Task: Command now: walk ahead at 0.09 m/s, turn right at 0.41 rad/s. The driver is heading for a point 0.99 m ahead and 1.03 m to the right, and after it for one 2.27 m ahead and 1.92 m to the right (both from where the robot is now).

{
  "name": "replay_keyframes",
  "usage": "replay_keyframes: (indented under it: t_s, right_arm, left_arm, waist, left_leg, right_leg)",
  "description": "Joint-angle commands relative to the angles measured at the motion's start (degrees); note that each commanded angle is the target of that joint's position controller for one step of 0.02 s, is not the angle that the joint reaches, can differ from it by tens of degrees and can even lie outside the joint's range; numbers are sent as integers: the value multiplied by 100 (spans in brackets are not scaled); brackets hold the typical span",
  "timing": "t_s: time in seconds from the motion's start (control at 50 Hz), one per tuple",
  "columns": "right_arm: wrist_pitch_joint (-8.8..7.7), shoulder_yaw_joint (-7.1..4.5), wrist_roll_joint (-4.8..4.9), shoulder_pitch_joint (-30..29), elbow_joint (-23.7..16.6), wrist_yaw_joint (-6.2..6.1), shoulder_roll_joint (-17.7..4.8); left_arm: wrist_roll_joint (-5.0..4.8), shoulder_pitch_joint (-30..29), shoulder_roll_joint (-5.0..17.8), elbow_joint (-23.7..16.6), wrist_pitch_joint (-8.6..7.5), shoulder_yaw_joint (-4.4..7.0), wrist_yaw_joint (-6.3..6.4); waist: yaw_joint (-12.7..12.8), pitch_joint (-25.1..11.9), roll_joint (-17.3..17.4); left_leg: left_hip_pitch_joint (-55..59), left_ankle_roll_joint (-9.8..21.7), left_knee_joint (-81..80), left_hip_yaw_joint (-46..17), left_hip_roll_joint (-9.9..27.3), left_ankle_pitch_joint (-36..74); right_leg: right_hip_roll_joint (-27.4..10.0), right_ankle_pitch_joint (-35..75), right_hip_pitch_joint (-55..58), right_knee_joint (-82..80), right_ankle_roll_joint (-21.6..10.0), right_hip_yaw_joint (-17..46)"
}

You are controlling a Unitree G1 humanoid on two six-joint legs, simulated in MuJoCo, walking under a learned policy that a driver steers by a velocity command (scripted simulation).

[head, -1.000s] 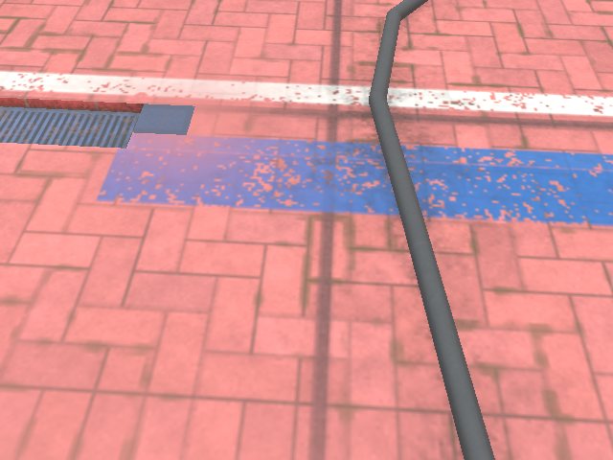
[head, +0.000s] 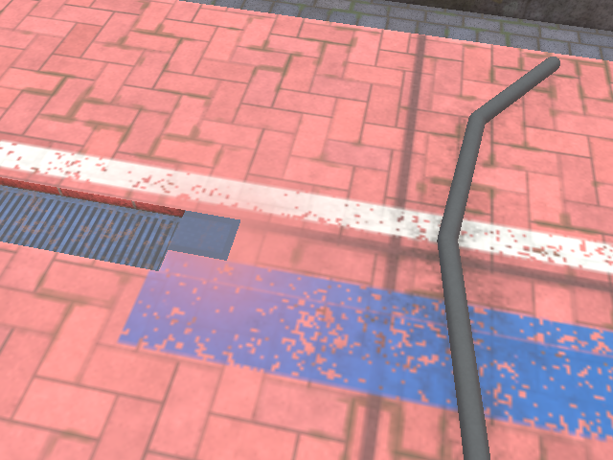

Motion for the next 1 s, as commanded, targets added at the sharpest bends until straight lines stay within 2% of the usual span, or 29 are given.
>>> replay_keyframes:
  t_s: [0.02, 0.08, 0.14, 0.2, 0.24, 0.26, 0.28, 0.3, 0.32, 0.34, 0.36, 0.38, 0.4, 0.42, 0.46, 0.5, 0.56, 0.62, 0.68, 0.72, 0.74, 0.76, 0.78, 0.8, 0.82, 0.84, 0.88, 0.94, 1.0]
  right_arm:
    - [-91, -138, -31, -24, -422, -57, -633]
    - [2, -152, -25, 28, -440, -90, -664]
    - [107, -229, -66, 93, -464, -90, -885]
    - [213, -290, -103, 117, -495, -33, -1038]
    - [267, -321, -93, 28, -521, -7, -1135]
    - [302, -341, -59, -7, -515, -1, -1171]
    - [362, -353, -81, 186, -441, 16, -1099]
    - [448, -312, -86, 417, -457, 69, -814]
    - [495, -231, 49, 41, -857, -16, -607]
    - [567, -246, -32, -262, -914, -31, -749]
    - [579, -257, 14, -217, -895, 11, -738]
    - [533, -263, 47, -205, -869, 44, -745]
    - [495, -300, -24, -190, -857, 66, -846]
    - [486, -322, -103, -94, -800, 95, -893]
    - [505, -310, -89, -78, -799, 111, -829]
    - [558, -248, -39, -203, -889, 76, -711]
    - [602, -179, -29, -409, -1028, 48, -676]
    - [581, -135, 13, -395, -1121, 32, -677]
    - [510, -122, 81, -133, -1149, 4, -731]
    - [435, -111, 84, 332, -1054, -39, -700]
    - [391, -179, 12, 448, -1063, -83, -1010]
    - [396, -284, -86, 220, -1205, -94, -1621]
    - [403, -344, -117, 32, -1285, -44, -1657]
    - [371, -223, -95, -154, -1383, -25, -1251]
    - [345, -141, -39, -499, -1432, -13, -995]
    - [328, -114, -32, -741, -1492, -14, -929]
    - [294, -114, -41, -685, -1545, -61, -921]
    - [289, -173, -37, -118, -1411, -86, -1044]
    - [299, -239, -64, 113, -1335, -66, -1162]
  left_arm:
    - [42, 880, 200, -127, 207, 128, -11]
    - [95, 328, 263, -407, 313, 125, -50]
    - [78, -29, 229, -662, 362, 71, -135]
    - [53, -204, 336, -928, 358, 78, -200]
    - [0, -185, 383, -1081, 306, 95, -249]
    - [-4, 3, 358, -1081, 251, 93, -258]
    - [4, 268, 447, -1009, 175, 116, -241]
    - [74, 425, 855, -1048, 81, 196, -178]
    - [43, 354, 1610, -1245, 88, 389, -76]
    - [49, 679, 1467, -1166, 126, 427, 12]
    - [18, 417, 1195, -1196, 157, 325, 40]
    - [6, 10, 1061, -1299, 191, 269, 23]
    - [-28, -367, 981, -1443, 189, 238, 11]
    - [-49, -468, 863, -1518, 169, 204, -12]
    - [-56, -258, 870, -1526, 110, 202, -33]
    - [-29, -45, 949, -1501, 80, 237, -24]
    - [11, 74, 1024, -1533, 121, 270, -23]
    - [56, 11, 1124, -1562, 174, 309, -80]
    - [48, -253, 1152, -1619, 210, 335, -154]
    - [-53, -543, 1110, -1653, 228, 333, -167]
    - [-115, -503, 899, -1711, 211, 282, -151]
    - [-172, -309, 446, -1850, 189, 183, -143]
    - [87, -414, 936, -1777, 198, 299, -111]
    - [148, -440, 1131, -1665, 203, 380, -142]
    - [121, -321, 1111, -1523, 227, 392, -200]
    - [87, -175, 1094, -1429, 270, 394, -256]
    - [22, -106, 1037, -1321, 339, 368, -348]
    - [-26, -558, 909, -1451, 414, 276, -388]
    - [-21, -785, 765, -1558, 457, 180, -416]
  waist:
    - [229, -679, 699]
    - [95, -481, 896]
    - [-55, -530, 813]
    - [-177, -596, 845]
    - [-121, -590, 830]
    - [-6, -593, 706]
    - [40, -556, 284]
    - [-3, -415, -1004]
    - [90, 36, -2018]
    - [298, -98, -1283]
    - [78, -176, -963]
    - [-98, -172, -726]
    - [-202, -317, -695]
    - [-214, -572, -614]
    - [-146, -878, -366]
    - [-48, -830, -370]
    - [101, -693, -556]
    - [125, -653, -649]
    - [16, -720, -766]
    - [-300, -785, -641]
    - [-295, -833, -143]
    - [-90, -779, 1385]
    - [-231, -510, 1596]
    - [-70, -439, 911]
    - [140, -348, 610]
    - [260, -375, 662]
    - [138, -498, 853]
    - [-191, -549, 838]
    - [-333, -541, 997]
  left_leg:
    - [133, 803, -1012, -790, 1619, 1654]
    - [196, 760, -1180, -621, 1597, 238]
    - [322, 784, -1030, -497, 1738, -200]
    - [442, 752, -812, -479, 1941, -518]
    - [432, 570, -524, -396, 2005, -534]
    - [288, 356, -211, -218, 1930, -557]
    - [67, 6, 323, -15, 1732, -729]
    - [-509, -446, 1706, 475, 1137, -1638]
    - [-1844, -797, 2651, 126, 91, -3053]
    - [-1739, -803, 3689, -615, 187, -2965]
    - [-1763, -789, 3979, -843, 214, -2481]
    - [-1741, -747, 3904, -963, 247, -1960]
    - [-1741, -713, 3909, -947, 197, -1596]
    - [-1641, -723, 4067, -896, 112, -1468]
    - [-1584, -776, 4099, -948, 64, -1475]
    - [-1678, -819, 3692, -1000, 62, -1527]
    - [-1529, -784, 2949, -1028, 0, -1666]
    - [-976, -708, 2288, -989, -154, -1894]
    - [-274, -593, 1502, -953, -310, -1832]
    - [659, -510, 96, -907, -334, -994]
    - [1245, -360, -515, -1500, 346, -1024]
    - [1741, 159, -968, -3107, 1933, -752]
    - [922, 811, -1035, -3534, 2454, 19]
    - [596, 877, -968, -3142, 2214, 275]
    - [426, 704, -874, -2506, 1816, 362]
    - [486, 539, -793, -1993, 1484, 542]
    - [872, 535, -635, -1472, 1238, 1045]
    - [1538, 664, -504, -1393, 1448, 1220]
    - [1720, 679, -400, -1232, 1589, 1123]
  right_leg:
    - [-65, 386, 224, 177, 124, -56]
    - [-233, 615, -37, -605, 155, -126]
    - [-241, 430, 209, -1448, 96, -307]
    - [-183, 153, 517, -2008, -24, -508]
    - [-136, 194, 878, -2612, -155, -569]
    - [-52, 520, 1278, -3217, -240, -620]
    - [8, 873, 1646, -3902, -343, -394]
    - [-935, 1264, 1814, -4985, -540, 1098]
    - [-2072, 2569, 1599, -5306, -1381, 3011]
    - [-2054, 3068, 1517, -5184, -1795, 2676]
    - [-1699, 2863, 1486, -4999, -1739, 2119]
    - [-1308, 2552, 1445, -4980, -1497, 1714]
    - [-1040, 2694, 1589, -4885, -1337, 1500]
    - [-938, 3268, 1747, -4752, -1340, 1388]
    - [-942, 3670, 2010, -4638, -1366, 1421]
    - [-956, 3346, 2179, -4640, -1405, 1607]
    - [-924, 2680, 2130, -4656, -1447, 1922]
    - [-842, 2664, 1802, -4533, -1425, 2159]
    - [-712, 3116, 1552, -4381, -1235, 2454]
    - [-404, 2692, 1160, -4130, -839, 2468]
    - [-91, 1659, 623, -3738, -503, 2245]
    - [861, -274, -485, -2466, -152, 1089]
    - [1034, -1059, -714, -1102, -30, 442]
    - [775, -738, -451, -343, -9, 684]
    - [689, -329, -321, 41, 30, 613]
    - [648, -7, -291, 302, 97, 500]
    - [606, 226, -418, 489, 276, 286]
    - [485, 166, -679, -34, 402, 197]
    - [311, -80, -453, -995, 377, 37]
